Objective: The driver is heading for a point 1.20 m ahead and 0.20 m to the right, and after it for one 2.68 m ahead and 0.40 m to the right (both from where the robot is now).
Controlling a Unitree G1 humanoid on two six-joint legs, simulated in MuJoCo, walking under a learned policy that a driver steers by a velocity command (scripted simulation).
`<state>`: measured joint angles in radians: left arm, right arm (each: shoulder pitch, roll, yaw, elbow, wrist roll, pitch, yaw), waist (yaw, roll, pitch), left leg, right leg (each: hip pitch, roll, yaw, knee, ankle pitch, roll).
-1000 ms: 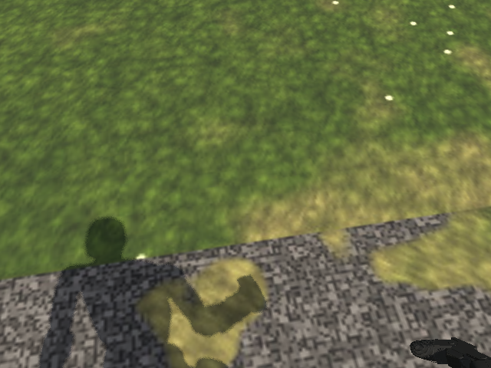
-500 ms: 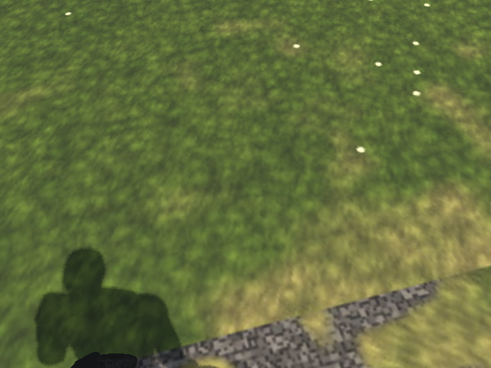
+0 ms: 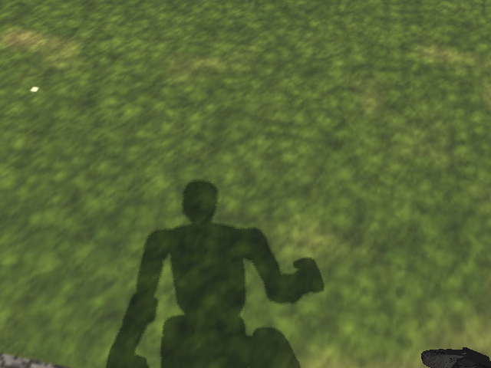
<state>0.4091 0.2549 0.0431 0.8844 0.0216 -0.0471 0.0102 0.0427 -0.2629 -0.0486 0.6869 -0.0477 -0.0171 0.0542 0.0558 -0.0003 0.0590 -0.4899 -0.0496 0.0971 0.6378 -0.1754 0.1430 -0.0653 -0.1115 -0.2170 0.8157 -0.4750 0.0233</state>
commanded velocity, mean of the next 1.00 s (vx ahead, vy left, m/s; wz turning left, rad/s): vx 0.50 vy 0.00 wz -0.23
